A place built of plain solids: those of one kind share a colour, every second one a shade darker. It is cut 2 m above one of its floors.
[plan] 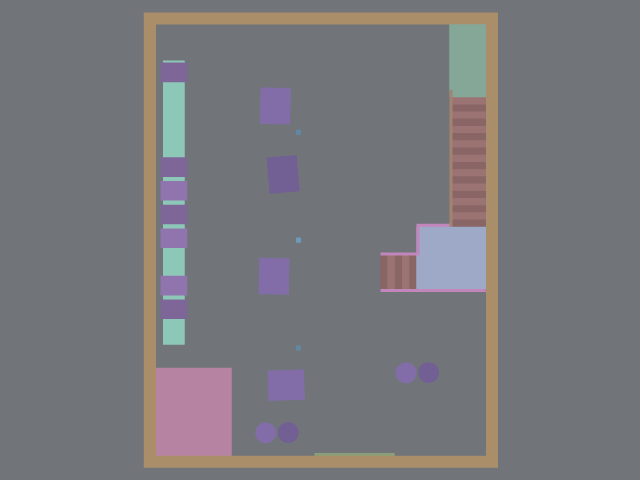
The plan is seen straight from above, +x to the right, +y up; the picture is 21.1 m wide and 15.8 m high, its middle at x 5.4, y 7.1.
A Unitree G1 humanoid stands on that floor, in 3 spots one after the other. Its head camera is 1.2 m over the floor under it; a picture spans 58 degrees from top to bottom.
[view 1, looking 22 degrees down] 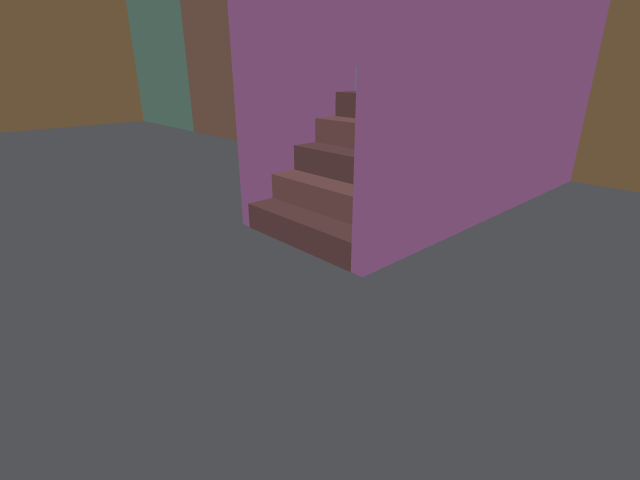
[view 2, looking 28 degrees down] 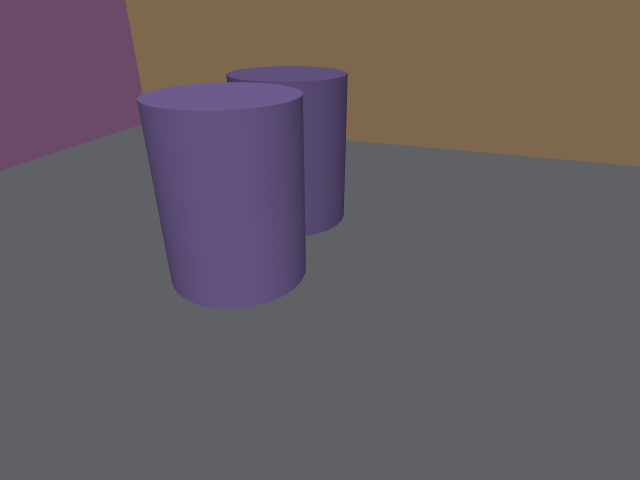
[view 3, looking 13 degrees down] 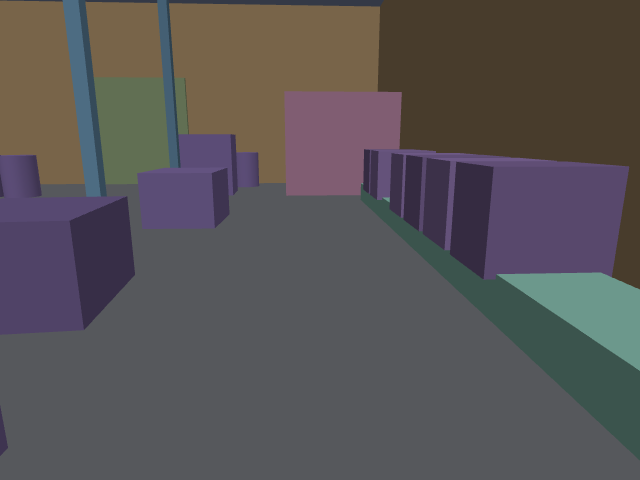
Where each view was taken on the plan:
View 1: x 5.59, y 3.84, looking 47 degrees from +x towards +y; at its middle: stair_steps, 2.84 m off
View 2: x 6.54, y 1.70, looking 19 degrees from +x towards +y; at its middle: ground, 2.56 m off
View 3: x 2.25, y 12.49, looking -93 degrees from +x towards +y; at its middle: ground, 5.33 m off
